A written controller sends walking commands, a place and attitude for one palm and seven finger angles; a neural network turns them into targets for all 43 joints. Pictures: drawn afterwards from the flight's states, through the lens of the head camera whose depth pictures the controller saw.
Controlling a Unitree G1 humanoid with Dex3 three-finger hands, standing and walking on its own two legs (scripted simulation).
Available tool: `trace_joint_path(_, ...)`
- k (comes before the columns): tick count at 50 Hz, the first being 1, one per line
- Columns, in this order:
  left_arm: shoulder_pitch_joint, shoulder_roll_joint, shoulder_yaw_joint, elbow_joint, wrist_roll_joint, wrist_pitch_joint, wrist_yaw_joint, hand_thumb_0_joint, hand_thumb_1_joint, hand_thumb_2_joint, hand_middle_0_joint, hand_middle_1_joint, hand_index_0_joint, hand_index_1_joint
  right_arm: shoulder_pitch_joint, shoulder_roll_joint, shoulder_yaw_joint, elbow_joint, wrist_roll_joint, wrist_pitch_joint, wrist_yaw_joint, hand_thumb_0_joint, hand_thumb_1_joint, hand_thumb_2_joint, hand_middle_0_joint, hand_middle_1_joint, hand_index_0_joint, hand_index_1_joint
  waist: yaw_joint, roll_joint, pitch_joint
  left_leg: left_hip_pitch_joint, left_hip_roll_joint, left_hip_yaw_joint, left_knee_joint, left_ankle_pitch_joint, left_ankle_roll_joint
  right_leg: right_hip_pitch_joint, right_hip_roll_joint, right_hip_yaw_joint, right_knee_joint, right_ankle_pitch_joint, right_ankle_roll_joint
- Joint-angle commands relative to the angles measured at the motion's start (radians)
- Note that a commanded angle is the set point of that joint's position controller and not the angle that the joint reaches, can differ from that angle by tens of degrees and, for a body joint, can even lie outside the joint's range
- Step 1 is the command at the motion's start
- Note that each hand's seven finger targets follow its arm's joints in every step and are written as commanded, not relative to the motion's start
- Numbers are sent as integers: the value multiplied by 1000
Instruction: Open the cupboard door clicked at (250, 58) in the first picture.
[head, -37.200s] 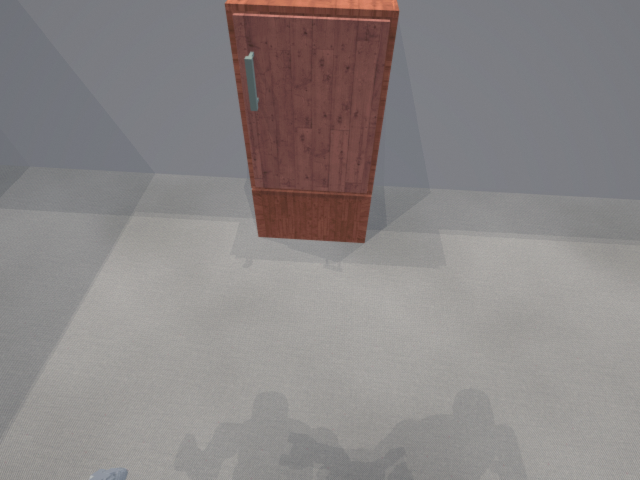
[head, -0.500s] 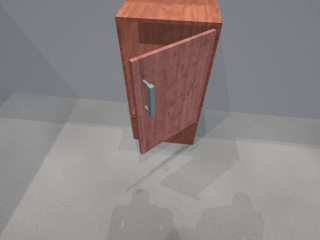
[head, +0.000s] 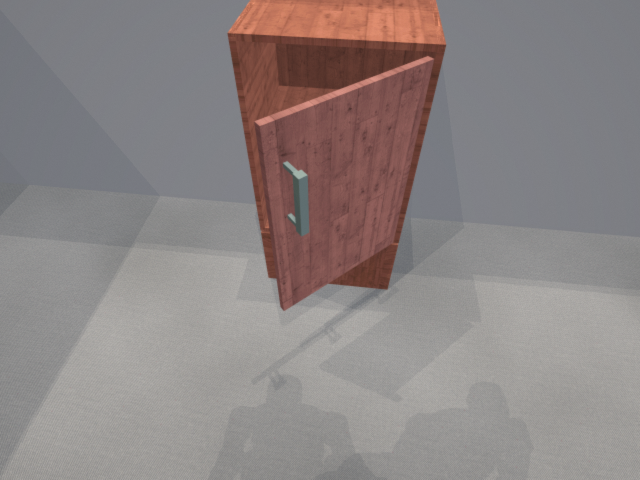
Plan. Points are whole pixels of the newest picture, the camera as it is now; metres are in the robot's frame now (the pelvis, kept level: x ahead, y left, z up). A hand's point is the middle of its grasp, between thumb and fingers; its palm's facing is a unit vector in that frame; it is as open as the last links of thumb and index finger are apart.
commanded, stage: look to check the result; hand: left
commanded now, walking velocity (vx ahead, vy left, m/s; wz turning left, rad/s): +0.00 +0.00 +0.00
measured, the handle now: (295, 199) +0.62 +0.08 -0.05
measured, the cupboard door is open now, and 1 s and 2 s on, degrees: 44 44 44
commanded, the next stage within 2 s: walk to a spot facing it in 0.02 s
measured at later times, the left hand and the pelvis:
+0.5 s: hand out of the picture +0.06 +0.18 -0.18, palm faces -0.10 -0.97 -0.23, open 7.4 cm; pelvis +0.00 -0.02 -0.02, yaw -9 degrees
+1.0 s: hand out of the picture +0.12 +0.15 -0.17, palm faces -0.30 -0.92 -0.24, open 7.4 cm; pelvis +0.01 -0.03 +0.00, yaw -24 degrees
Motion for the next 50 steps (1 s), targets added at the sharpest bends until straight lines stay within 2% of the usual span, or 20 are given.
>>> trace_joint_path(1,46,134,18,-25,4,-11,9,0,900,900,-200,-300,-200,-300,36,-128,-21,-25,3,-13,-9,0,-900,-900,200,300,200,300,3,-3,17,14,119,-127,-71,117,8,-41,-114,125,-87,100,-19)
trace_joint_path(8,19,154,20,-32,4,-11,7,0,900,900,-200,-300,-200,-300,13,-150,-23,-26,3,-12,-10,0,-900,-900,200,300,200,300,2,-7,13,28,128,-120,-71,131,4,-36,-115,136,-94,128,-21)
trace_joint_path(10,40,115,21,-36,4,3,10,0,900,900,-200,-300,-200,-300,44,-104,-19,-25,3,-2,-14,0,-900,-900,200,300,200,300,-1,-17,-10,46,135,-90,-27,151,-4,-53,-114,147,-65,190,-16)
trace_joint_path(15,18,155,60,-102,14,36,-3,0,900,900,-200,-300,-200,-300,45,-151,-55,-78,3,16,-29,0,-900,-900,200,300,200,300,-5,-15,-16,31,169,-39,51,119,0,-127,-97,185,40,262,-30)
trace_joint_path(18,3,151,72,-150,18,49,-13,0,900,900,-200,-300,-200,-300,35,-174,-72,-119,-1,18,-33,0,-900,-900,200,300,200,300,-6,42,-17,25,219,-74,32,58,24,-199,-58,191,117,190,-25)
trace_joint_path(20,-1,139,77,-176,20,53,-20,0,900,900,-200,-300,-200,-300,32,-201,-84,-141,-2,17,-34,0,-900,-900,200,300,200,300,-1,97,-23,22,290,-123,-4,37,63,-245,-18,168,233,97,-15)
trace_joint_path(22,-20,122,82,-205,23,63,-28,0,900,900,-200,-300,-200,-300,34,-219,-94,-156,-9,10,-33,0,-900,-900,200,300,200,300,-3,172,-18,15,400,-185,-71,81,133,-301,7,103,425,-207,3)
trace_joint_path(23,-35,117,85,-220,24,68,-32,0,900,900,-200,-300,-200,-300,28,-223,-94,-166,-12,8,-32,0,-900,-900,200,300,200,300,-3,180,-4,-8,425,-186,-77,104,153,-306,-10,101,477,-273,6)
trace_joint_path(25,12,105,87,-221,24,62,-37,0,900,900,-200,-300,-200,-300,-29,-222,-94,-192,-14,4,-31,0,-900,-900,200,300,200,300,38,111,-34,-31,405,-104,17,220,125,-224,-30,96,391,-220,4)
trace_joint_path(26,47,108,90,-213,24,61,-38,0,900,900,-200,-300,-200,-300,-46,-226,-95,-202,-13,7,-30,0,-900,-900,200,300,200,300,54,67,-34,-78,367,-48,85,208,90,-147,-22,75,293,-130,5)
trace_joint_path(27,94,132,98,-205,27,56,-36,0,900,900,-200,-300,-200,-300,-68,-219,-97,-217,-6,13,-28,0,-900,-900,200,300,200,300,81,-31,-21,-158,287,17,220,101,31,-68,-39,135,125,70,-6)
trace_joint_path(28,107,233,116,-209,40,44,-23,0,900,900,-200,-300,-200,-300,-64,-155,-92,-244,8,19,-23,0,-900,-900,200,300,200,300,75,-314,-35,-309,115,134,436,-218,-55,-4,-245,460,-41,232,-77)
trace_joint_path(29,119,289,122,-215,25,46,-19,0,900,900,-200,-300,-200,-300,-98,-153,-88,-268,8,30,-13,0,-900,-900,200,300,200,300,105,-318,-22,-364,41,52,656,-452,-68,-44,-353,588,-105,263,-181)
trace_joint_path(30,107,266,128,-220,24,46,-7,0,900,900,-200,-300,-200,-300,-126,-153,-95,-270,5,40,-16,0,-900,-900,200,300,200,300,93,-252,-22,-403,48,-48,771,-402,-59,-55,-311,614,-108,205,-171)
trace_joint_path(31,48,247,125,-234,23,45,-3,0,900,900,-200,-300,-200,-300,-135,-154,-97,-267,7,38,-15,0,-900,-900,200,300,200,300,63,-171,11,-450,67,-93,814,-331,-61,-46,-282,578,-70,223,-183)
trace_joint_path(33,19,220,115,-254,18,33,0,0,900,900,-200,-300,-200,-300,-124,-132,-90,-264,5,34,-9,0,-900,-900,200,300,200,300,39,-85,-34,-442,79,-99,808,-241,-78,-7,-233,494,-31,316,-178)
trace_joint_path(36,46,216,116,-257,17,26,4,0,900,900,-200,-300,-200,-300,-118,-125,-86,-270,8,37,-11,0,-900,-900,200,300,200,300,44,-96,-115,-423,68,-96,746,-204,-90,88,-195,455,-8,412,-147)
trace_joint_path(40,76,223,119,-257,20,29,-1,0,900,900,-200,-300,-200,-300,-168,-131,-86,-301,10,38,-14,0,-900,-900,200,300,200,300,59,-126,-86,-418,51,-102,679,-210,-94,81,-175,491,-12,441,-135)
trace_joint_path(47,67,252,128,-290,26,37,-7,0,900,900,-200,-300,-200,-300,-203,-128,-82,-344,21,23,-15,0,-900,-900,200,300,200,300,62,-145,-97,-333,16,-103,490,-247,-81,44,-155,569,11,454,-175)
trace_joint_path(50,18,251,127,-307,26,41,-6,0,900,900,-200,-300,-200,-300,-147,-132,-82,-340,27,14,-16,0,-900,-900,200,300,200,300,26,-132,-108,-191,3,-112,294,-193,-71,-53,-127,586,46,433,-142)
